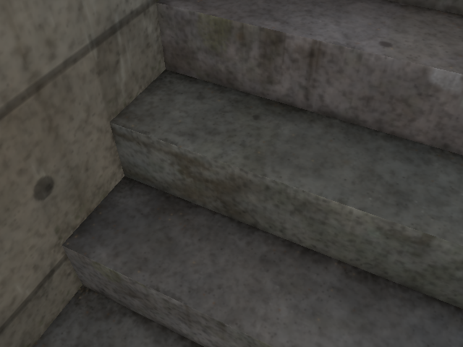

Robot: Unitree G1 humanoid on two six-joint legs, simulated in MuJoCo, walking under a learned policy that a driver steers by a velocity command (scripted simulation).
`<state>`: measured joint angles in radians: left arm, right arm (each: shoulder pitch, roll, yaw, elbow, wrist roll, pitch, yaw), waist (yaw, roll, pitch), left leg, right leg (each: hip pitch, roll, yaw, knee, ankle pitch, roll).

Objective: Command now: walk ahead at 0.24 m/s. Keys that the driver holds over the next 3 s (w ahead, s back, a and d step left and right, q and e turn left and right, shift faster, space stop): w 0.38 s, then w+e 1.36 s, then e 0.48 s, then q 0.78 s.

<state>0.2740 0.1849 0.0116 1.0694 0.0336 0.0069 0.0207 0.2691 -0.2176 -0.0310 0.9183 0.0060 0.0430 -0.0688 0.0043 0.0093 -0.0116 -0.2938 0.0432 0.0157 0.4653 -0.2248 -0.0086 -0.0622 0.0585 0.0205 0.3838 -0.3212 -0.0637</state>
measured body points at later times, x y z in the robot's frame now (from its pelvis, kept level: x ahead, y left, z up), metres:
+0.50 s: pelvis +0.16 +0.13 +0.08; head +0.19 +0.15 +0.53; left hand +0.27 +0.41 -0.05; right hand +0.27 -0.08 -0.04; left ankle +0.21 +0.23 -0.56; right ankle +0.02 -0.04 -0.44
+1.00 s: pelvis +0.29 +0.14 +0.16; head +0.27 +0.15 +0.61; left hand +0.23 +0.43 +0.03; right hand +0.59 -0.10 +0.17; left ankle +0.23 +0.26 -0.46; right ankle +0.28 +0.06 -0.55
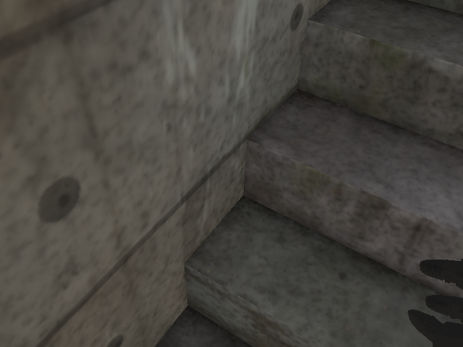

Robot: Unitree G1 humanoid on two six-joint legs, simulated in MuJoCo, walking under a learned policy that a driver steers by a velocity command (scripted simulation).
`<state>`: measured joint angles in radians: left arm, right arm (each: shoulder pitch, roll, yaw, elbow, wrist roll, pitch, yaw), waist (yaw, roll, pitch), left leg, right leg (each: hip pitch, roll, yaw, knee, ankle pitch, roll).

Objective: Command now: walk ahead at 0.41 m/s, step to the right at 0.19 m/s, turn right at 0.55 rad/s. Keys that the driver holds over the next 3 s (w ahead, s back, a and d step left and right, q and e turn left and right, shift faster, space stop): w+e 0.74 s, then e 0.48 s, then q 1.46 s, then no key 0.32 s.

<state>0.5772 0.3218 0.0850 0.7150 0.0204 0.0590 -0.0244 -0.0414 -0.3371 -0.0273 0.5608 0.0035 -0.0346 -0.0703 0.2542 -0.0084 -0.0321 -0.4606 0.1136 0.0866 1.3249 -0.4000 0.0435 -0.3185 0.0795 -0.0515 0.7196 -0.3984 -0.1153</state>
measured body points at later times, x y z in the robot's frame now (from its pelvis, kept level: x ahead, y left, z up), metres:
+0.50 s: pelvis +0.21 +0.06 +0.12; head +0.23 +0.07 +0.57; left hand +0.41 +0.27 +0.00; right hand +0.22 -0.24 +0.04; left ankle +0.33 +0.15 -0.52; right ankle +0.06 -0.05 -0.39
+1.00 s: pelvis +0.40 -0.10 +0.27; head +0.43 -0.10 +0.72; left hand +0.73 -0.10 +0.22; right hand +0.24 -0.30 +0.14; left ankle +0.35 +0.15 -0.41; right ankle +0.46 -0.22 -0.33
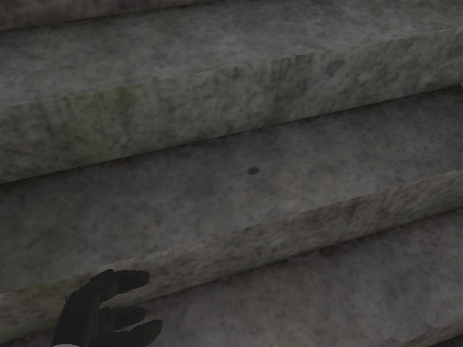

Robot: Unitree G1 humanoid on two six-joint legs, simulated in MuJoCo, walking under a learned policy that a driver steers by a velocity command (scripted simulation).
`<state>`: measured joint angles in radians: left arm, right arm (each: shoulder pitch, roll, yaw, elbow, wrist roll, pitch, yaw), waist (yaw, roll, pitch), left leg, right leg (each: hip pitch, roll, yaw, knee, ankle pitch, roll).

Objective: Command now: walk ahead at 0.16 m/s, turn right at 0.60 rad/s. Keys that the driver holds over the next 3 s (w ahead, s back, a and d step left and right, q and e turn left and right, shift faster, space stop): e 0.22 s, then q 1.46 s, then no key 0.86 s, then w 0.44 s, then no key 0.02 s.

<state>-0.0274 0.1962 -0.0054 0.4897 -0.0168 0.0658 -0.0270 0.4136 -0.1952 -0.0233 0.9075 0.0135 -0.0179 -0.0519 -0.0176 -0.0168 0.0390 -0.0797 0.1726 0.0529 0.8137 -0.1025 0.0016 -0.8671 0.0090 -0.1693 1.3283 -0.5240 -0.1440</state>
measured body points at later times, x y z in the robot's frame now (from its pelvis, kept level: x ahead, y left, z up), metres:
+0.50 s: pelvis +0.18 -0.01 +0.15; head +0.18 -0.06 +0.60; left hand +0.32 +0.20 +0.05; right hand +0.31 -0.19 +0.02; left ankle +0.26 +0.16 -0.30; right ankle +0.12 -0.06 -0.60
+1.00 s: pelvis +0.27 -0.04 +0.26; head +0.28 -0.05 +0.71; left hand +0.44 +0.18 +0.18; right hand +0.43 -0.27 +0.15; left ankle +0.26 +0.16 -0.41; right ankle +0.28 -0.19 -0.42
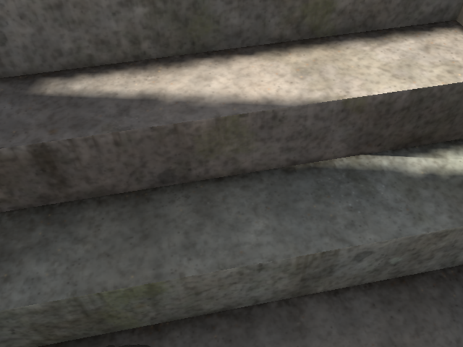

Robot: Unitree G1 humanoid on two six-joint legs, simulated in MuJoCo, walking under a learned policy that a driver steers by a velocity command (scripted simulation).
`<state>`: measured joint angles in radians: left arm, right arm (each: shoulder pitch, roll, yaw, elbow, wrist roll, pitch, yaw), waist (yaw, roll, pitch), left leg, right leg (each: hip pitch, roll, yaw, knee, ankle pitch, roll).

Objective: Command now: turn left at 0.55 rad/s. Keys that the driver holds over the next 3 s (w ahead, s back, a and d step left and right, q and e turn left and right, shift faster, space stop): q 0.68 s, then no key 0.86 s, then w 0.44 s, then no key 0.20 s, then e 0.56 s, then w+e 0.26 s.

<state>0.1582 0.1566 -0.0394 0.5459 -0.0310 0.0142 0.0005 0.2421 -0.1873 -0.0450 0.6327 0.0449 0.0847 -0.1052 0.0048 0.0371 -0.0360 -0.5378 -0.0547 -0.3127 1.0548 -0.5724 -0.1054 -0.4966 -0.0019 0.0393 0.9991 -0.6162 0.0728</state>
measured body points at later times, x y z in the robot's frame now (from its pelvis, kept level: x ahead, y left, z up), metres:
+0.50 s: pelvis +0.02 +0.03 +0.03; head +0.02 +0.04 +0.48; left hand +0.13 +0.31 -0.05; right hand +0.22 -0.17 -0.05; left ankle +0.04 +0.13 -0.67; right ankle +0.01 -0.13 -0.58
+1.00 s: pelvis +0.08 +0.01 +0.06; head +0.09 +0.00 +0.51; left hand +0.07 +0.27 -0.03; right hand +0.35 -0.08 -0.03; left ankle -0.01 +0.12 -0.57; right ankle +0.13 -0.05 -0.67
